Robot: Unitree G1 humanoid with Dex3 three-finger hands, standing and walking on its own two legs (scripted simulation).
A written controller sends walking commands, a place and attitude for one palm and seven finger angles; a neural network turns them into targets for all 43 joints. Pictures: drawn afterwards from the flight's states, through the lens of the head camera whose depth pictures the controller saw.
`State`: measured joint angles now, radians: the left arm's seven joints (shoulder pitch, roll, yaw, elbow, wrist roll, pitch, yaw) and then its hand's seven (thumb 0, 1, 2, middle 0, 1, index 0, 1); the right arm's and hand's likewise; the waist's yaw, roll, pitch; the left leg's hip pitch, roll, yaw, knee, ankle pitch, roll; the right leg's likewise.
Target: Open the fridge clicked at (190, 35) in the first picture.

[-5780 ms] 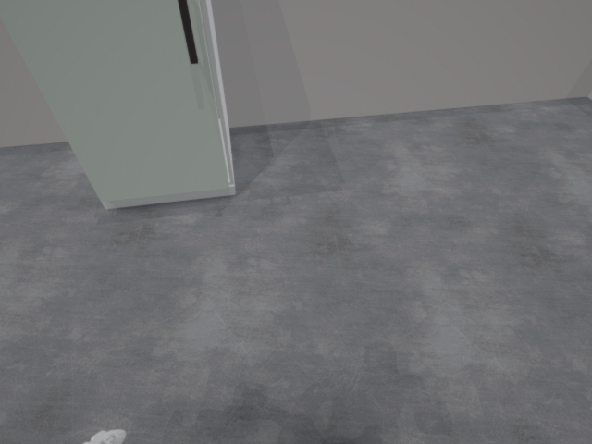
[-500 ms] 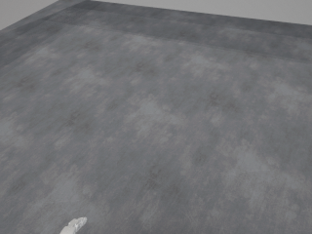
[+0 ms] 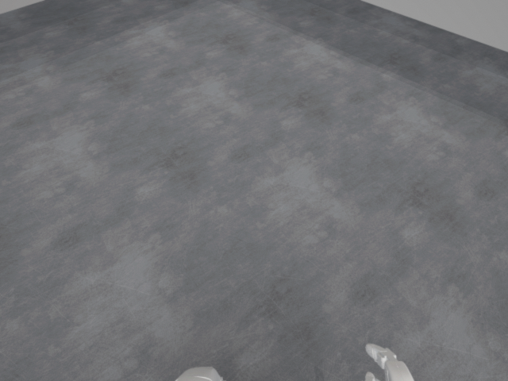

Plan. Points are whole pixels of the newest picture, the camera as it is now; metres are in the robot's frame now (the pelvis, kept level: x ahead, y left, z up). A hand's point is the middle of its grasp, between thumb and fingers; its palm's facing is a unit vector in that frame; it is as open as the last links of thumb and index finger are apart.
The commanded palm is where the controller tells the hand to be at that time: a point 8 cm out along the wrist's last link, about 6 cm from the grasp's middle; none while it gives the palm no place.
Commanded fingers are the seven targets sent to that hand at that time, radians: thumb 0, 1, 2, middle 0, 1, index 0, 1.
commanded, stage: turn to face it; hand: right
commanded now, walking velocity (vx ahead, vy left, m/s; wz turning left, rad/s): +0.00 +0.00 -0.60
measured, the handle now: out of the picture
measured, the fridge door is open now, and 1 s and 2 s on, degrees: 0 0 0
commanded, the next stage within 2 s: none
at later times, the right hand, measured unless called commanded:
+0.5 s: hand out of the picture +0.03 -0.28 -0.16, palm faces +0.30 +0.92 -0.25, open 7.3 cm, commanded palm none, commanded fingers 0.00 -0.90 -0.90 0.20 0.30 0.20 0.30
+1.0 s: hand out of the picture -0.01 -0.18 -0.13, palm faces +0.55 +0.79 -0.27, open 7.3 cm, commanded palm none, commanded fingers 0.00 -0.90 -0.90 0.20 0.30 0.20 0.30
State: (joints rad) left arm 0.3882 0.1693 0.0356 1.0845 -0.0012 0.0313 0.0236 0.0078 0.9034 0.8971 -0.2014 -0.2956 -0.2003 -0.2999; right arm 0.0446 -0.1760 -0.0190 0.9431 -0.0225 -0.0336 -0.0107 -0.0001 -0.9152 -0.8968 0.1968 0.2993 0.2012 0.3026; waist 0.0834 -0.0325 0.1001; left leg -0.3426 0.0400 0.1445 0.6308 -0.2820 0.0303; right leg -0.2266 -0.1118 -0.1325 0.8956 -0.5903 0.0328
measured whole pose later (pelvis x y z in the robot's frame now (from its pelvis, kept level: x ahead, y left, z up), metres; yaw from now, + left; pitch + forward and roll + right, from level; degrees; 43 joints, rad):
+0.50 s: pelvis +0.02 -0.04 +0.01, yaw -15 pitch +2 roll +2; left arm 0.22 0.19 0.05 0.92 0.02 0.01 0.01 0.00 0.90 0.90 -0.20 -0.30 -0.20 -0.30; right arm 0.18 -0.27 -0.09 0.95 -0.02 0.05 -0.02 0.00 -0.92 -0.90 0.20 0.30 0.20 0.30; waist 0.01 0.03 0.06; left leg -0.52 0.09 0.03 1.15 -0.38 -0.10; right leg -0.33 0.00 -0.07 0.53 -0.24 -0.06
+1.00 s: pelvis +0.03 +0.03 +0.02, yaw -35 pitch -1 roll -2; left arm 0.19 0.28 0.10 0.92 0.02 0.09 -0.03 0.01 0.91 0.90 -0.20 -0.30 -0.20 -0.30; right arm 0.21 -0.17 -0.01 0.88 -0.02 0.01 -0.02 0.00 -0.91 -0.90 0.20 0.30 0.21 0.30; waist 0.03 -0.03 0.06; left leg -0.21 0.10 0.15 0.50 -0.28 0.01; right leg -0.52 -0.02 0.00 1.14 -0.38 0.08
